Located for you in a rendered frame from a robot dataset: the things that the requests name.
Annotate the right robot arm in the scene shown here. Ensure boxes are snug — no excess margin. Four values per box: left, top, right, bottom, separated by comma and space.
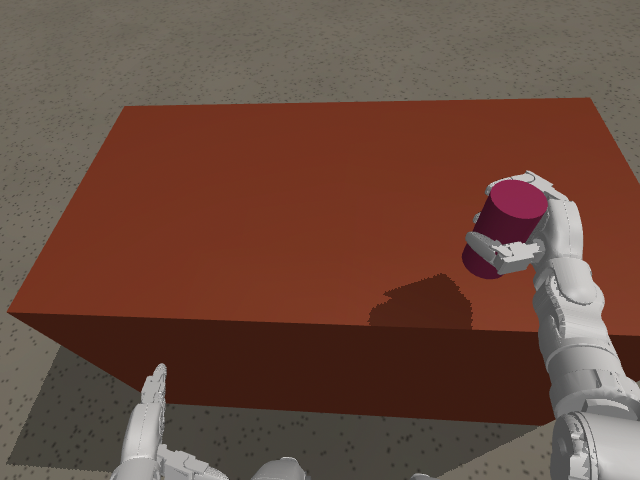
533, 257, 640, 480

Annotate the left robot hand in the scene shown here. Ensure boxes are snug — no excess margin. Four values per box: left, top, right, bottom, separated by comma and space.
120, 363, 229, 480

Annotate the left robot arm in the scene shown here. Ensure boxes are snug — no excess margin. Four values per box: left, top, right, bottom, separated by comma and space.
110, 458, 161, 480

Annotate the right robot hand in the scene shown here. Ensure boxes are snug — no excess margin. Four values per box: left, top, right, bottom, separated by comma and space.
465, 171, 583, 275

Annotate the can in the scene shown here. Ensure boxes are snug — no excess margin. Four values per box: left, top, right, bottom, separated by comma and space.
462, 180, 548, 279

